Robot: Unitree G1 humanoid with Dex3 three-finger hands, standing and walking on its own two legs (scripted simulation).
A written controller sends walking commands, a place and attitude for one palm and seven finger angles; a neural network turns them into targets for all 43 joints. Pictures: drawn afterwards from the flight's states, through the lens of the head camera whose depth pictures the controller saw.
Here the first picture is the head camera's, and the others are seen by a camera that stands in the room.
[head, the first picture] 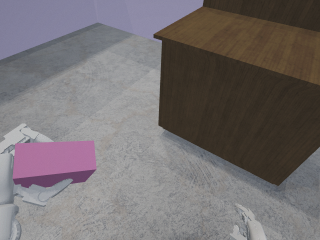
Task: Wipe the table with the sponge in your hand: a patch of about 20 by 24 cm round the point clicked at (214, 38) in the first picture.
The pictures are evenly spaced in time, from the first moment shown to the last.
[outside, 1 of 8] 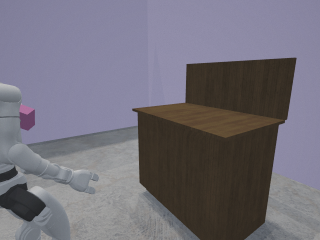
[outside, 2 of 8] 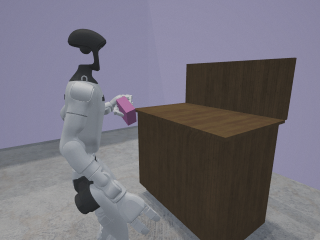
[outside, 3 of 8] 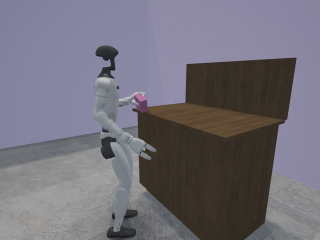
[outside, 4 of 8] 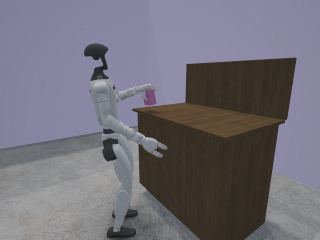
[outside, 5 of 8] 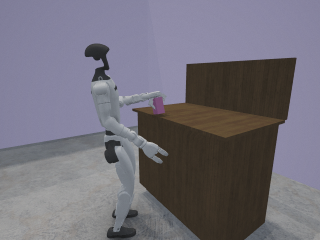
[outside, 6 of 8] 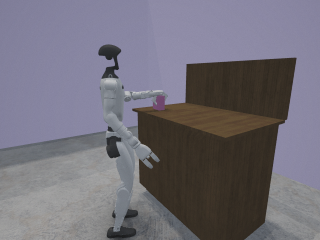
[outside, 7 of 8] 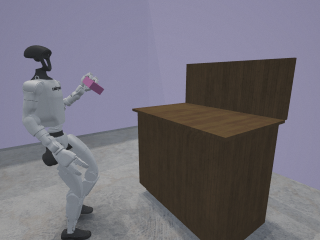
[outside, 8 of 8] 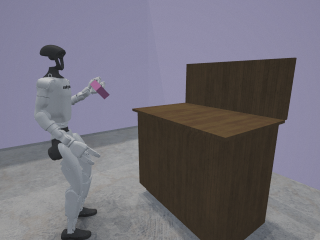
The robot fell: no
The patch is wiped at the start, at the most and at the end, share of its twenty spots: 0.00 0.95 0.95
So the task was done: yes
